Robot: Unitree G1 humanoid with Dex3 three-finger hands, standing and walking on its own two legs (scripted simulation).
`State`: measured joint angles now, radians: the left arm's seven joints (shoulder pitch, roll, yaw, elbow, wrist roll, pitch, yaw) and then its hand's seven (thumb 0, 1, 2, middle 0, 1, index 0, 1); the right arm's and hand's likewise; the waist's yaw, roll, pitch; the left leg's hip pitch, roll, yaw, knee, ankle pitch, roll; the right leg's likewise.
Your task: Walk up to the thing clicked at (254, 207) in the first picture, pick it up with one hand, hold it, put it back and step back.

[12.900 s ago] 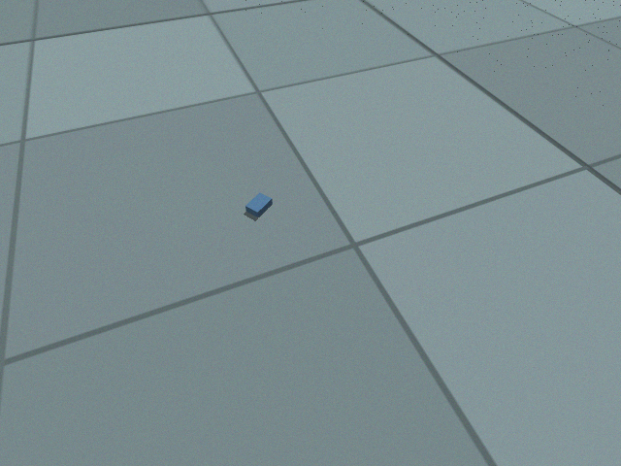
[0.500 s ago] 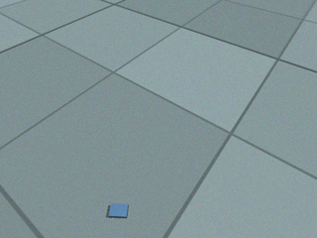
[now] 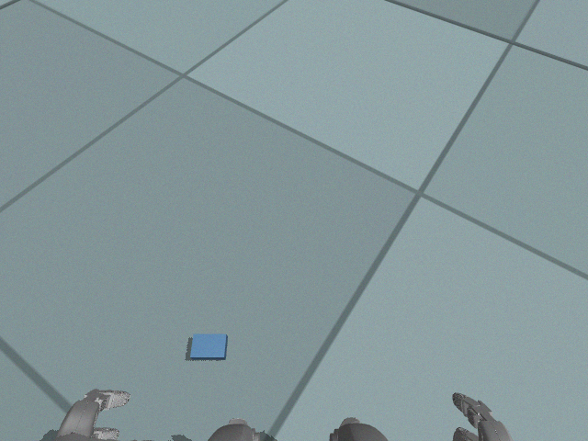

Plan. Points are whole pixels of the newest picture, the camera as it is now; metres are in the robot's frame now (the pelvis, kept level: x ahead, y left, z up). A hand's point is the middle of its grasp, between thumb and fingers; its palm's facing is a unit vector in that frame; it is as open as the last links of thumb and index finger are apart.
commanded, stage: rise first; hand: left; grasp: from above
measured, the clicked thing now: (209, 346) +0.41 +0.25 -0.72
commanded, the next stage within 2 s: none
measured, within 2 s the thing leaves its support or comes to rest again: neither
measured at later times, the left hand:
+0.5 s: hand out of the picture +0.13 +0.28 -0.24, palm faces -0.25 -0.82 -0.52, open 13.5 cm
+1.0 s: hand (153, 387) +0.26 +0.31 -0.44, palm faces -0.49 -0.33 -0.81, open 13.0 cm
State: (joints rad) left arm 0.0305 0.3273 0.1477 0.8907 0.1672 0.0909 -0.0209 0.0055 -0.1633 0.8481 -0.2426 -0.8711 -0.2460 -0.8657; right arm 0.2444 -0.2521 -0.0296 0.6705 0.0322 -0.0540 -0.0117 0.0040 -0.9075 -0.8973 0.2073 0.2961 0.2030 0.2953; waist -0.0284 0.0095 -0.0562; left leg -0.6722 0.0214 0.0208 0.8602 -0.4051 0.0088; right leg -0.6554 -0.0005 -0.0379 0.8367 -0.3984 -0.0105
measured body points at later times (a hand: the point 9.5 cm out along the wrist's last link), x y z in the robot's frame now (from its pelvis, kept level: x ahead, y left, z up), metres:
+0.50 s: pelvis -0.02 +0.00 -0.10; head +0.11 +0.02 +0.33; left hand +0.14 +0.32 -0.20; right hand +0.19 -0.24 -0.18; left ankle +0.01 +0.11 -0.70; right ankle +0.01 -0.12 -0.70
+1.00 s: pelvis -0.09 +0.00 -0.31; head +0.14 +0.02 +0.09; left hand +0.28 +0.33 -0.39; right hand +0.06 -0.27 -0.45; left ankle +0.01 +0.11 -0.70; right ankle +0.00 -0.12 -0.70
